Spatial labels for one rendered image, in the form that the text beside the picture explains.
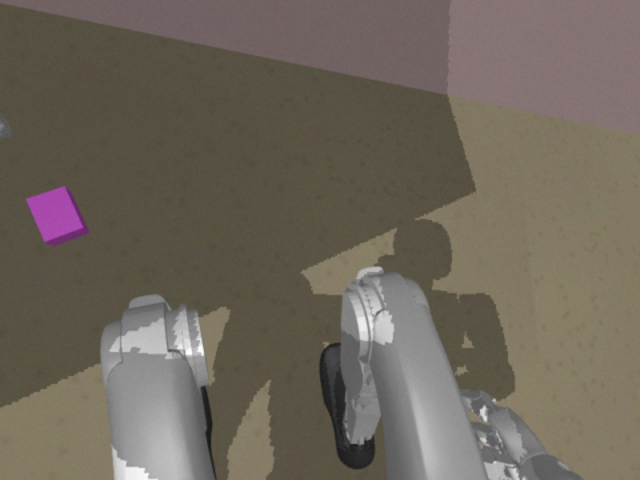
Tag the right robot foot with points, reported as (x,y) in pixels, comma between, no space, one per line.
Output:
(333,388)

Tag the right robot hand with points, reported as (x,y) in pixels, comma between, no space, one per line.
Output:
(511,442)

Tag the right robot arm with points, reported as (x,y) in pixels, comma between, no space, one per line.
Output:
(546,467)

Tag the small box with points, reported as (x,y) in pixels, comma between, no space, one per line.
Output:
(57,216)

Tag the left robot foot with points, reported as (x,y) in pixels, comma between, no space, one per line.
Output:
(208,422)

